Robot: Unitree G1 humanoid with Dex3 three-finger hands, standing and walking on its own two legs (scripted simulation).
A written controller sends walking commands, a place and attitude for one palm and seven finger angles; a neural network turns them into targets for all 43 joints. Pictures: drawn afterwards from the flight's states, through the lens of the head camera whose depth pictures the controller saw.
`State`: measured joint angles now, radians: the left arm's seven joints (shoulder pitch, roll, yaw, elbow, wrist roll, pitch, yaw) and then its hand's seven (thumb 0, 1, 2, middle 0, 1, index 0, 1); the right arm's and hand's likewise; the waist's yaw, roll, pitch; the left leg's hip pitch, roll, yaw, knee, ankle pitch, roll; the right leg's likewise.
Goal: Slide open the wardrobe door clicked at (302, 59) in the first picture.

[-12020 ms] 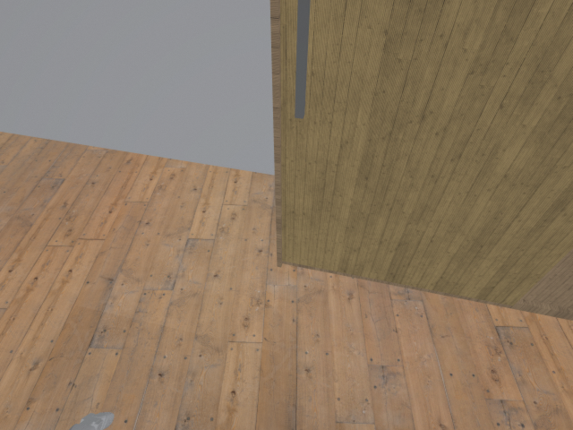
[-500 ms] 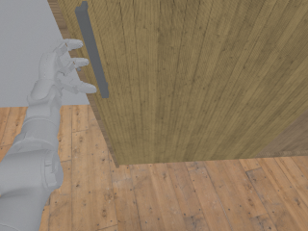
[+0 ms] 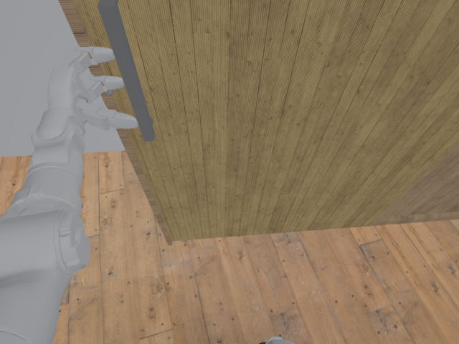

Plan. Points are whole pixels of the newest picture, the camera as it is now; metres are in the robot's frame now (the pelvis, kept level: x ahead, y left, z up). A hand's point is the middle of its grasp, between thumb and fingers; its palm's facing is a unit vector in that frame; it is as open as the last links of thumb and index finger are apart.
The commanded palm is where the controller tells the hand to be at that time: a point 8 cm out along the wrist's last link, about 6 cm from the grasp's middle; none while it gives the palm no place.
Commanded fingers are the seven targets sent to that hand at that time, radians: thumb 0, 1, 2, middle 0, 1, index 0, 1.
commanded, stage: slide the fingers in behind the handle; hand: left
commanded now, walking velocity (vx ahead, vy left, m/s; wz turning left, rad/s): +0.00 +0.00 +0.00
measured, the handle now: (134, 78) +0.54 +0.14 +0.15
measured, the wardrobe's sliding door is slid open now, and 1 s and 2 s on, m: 0.00 0.00 0.00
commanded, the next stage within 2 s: grip the handle and tug to test in 1.68 s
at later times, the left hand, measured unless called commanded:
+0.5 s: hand (123, 94) +0.49 +0.15 +0.16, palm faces +0.01 -1.00 +0.00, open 14.0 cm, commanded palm +0.46 +0.20 +0.16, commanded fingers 0.00 -0.50 0.30 -0.30 -1.20 -0.30 -1.20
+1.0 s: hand (138, 94) +0.50 +0.13 +0.16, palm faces +0.02 -1.00 +0.00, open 13.9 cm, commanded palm +0.47 +0.18 +0.16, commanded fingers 0.00 -0.50 0.30 -0.30 -1.20 -0.30 -1.20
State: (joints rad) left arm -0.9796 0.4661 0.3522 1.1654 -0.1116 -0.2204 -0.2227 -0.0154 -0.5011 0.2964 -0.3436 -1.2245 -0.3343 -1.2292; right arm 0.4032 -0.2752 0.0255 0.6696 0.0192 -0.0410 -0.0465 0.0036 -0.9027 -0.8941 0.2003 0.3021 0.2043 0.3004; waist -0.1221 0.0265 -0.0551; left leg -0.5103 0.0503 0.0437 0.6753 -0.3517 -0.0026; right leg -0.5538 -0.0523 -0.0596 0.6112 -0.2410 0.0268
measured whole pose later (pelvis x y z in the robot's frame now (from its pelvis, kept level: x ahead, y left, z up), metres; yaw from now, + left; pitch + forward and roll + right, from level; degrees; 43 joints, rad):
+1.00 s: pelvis +0.00 -0.01 +0.00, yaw +0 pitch +10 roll +0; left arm -0.96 0.35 0.30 1.11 -0.09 -0.22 -0.11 -0.02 -0.50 0.30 -0.32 -1.21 -0.31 -1.22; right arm 0.38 -0.27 0.01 0.68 0.01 -0.05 -0.04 0.00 -0.90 -0.89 0.20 0.30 0.20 0.30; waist -0.11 0.03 -0.05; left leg -0.48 0.05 0.04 0.65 -0.35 -0.01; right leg -0.53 -0.05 -0.06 0.62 -0.25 0.02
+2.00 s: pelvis +0.00 +0.00 +0.00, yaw +0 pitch +9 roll +0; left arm -0.95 0.31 0.27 1.10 -0.09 -0.22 -0.07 -0.01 -0.33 0.37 -0.32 -1.22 -0.31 -1.23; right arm 0.37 -0.26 0.01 0.69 0.01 -0.06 -0.03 0.00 -0.90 -0.89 0.20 0.30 0.20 0.30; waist -0.10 0.03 -0.06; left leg -0.46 0.05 0.05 0.65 -0.35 -0.01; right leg -0.52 -0.05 -0.05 0.61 -0.25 0.02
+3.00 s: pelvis +0.01 +0.00 +0.00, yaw -1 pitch +9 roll +0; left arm -0.90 0.31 0.29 1.04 -0.10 -0.21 -0.09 0.01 0.73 0.79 -0.40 -1.40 -0.39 -1.38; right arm 0.38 -0.26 0.01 0.67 0.02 -0.05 -0.03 0.00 -0.90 -0.89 0.20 0.30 0.20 0.30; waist -0.10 0.03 -0.06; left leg -0.44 0.05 0.06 0.63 -0.35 -0.01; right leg -0.51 -0.04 -0.04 0.60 -0.25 0.02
